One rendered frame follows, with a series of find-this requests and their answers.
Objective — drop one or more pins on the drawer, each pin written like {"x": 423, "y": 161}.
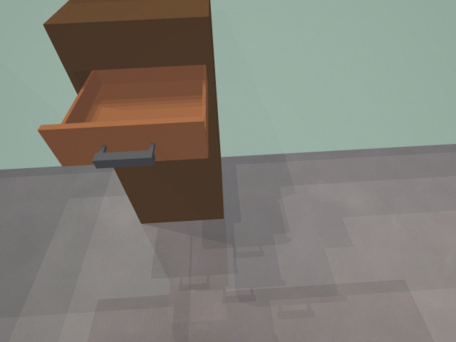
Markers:
{"x": 127, "y": 109}

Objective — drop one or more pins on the cabinet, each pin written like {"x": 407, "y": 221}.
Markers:
{"x": 91, "y": 35}

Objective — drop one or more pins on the handle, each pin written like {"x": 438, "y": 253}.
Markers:
{"x": 105, "y": 159}

